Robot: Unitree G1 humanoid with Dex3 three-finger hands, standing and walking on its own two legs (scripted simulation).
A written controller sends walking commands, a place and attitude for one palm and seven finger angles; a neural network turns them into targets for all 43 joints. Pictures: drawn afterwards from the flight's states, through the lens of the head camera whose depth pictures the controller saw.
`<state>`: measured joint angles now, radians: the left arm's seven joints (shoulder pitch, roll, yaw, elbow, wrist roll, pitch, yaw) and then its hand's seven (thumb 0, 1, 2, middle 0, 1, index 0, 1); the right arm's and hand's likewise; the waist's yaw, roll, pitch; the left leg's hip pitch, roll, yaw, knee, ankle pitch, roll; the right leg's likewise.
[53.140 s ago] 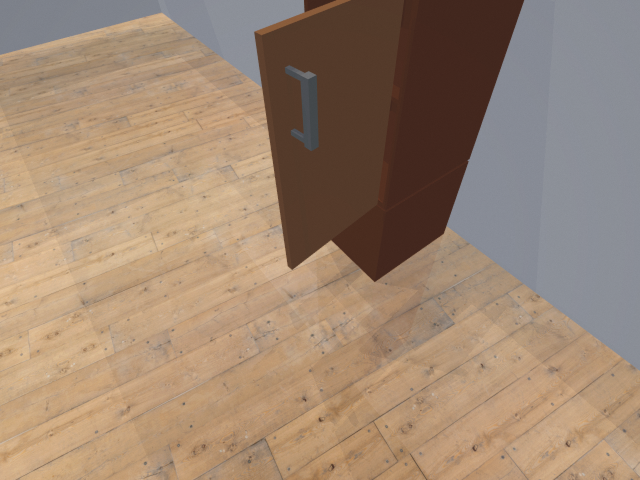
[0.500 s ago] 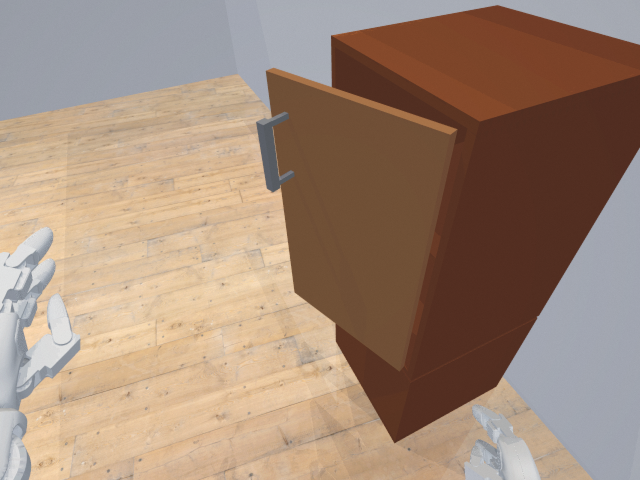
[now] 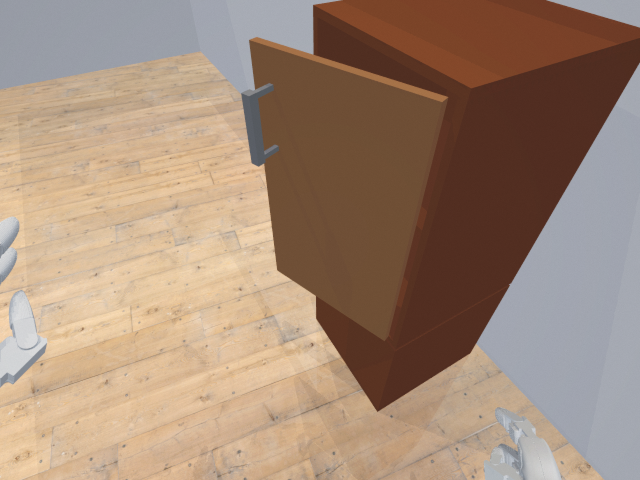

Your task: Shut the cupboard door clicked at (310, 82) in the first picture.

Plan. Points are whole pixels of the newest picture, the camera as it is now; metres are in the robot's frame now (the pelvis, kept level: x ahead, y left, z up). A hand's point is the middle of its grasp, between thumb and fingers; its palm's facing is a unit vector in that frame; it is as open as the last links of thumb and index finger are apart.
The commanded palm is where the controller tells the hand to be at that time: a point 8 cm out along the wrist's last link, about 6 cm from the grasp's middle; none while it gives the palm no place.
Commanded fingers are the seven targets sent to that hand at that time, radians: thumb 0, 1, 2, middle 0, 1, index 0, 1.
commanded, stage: step back with the hand held close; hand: left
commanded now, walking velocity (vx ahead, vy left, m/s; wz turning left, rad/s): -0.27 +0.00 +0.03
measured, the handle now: (262, 125) +0.66 +0.15 +0.12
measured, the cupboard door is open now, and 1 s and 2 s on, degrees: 22 22 22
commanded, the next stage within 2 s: stop stepping back and stand still in 0.92 s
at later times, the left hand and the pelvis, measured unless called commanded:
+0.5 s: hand out of the picture +0.12 +0.29 +0.16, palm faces +0.50 -0.74 -0.45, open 7.4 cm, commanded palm +0.06 +0.33 +0.18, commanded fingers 0.00 0.90 0.90 -0.20 -0.30 -0.20 -0.30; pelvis -0.06 +0.02 -0.02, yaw +4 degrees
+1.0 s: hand out of the picture +0.03 +0.24 +0.17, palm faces +0.24 -0.84 -0.48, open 7.4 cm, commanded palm -0.06 +0.30 +0.18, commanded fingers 0.00 0.90 0.90 -0.20 -0.30 -0.20 -0.30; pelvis -0.20 +0.00 -0.02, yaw +1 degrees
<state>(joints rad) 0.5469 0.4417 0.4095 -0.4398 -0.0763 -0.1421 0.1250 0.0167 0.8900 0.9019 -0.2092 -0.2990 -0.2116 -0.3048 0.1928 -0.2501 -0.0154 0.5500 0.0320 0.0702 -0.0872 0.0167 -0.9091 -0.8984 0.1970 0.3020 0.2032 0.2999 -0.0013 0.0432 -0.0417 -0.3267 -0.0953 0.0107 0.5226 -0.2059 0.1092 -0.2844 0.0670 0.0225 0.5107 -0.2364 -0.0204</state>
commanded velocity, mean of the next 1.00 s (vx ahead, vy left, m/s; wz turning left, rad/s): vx -0.37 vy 0.00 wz -0.01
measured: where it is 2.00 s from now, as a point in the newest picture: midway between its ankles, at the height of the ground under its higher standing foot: outside the picture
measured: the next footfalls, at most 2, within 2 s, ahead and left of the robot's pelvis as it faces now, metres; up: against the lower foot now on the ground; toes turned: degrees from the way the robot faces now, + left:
right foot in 0.86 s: -0.26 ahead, -0.13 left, +0.00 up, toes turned -1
left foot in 1.22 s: -0.14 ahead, +0.13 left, +0.00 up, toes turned -4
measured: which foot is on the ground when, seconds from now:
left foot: down 0.00-1.00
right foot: down 0.00-0.54, up 0.56-0.84, down 0.86-1.00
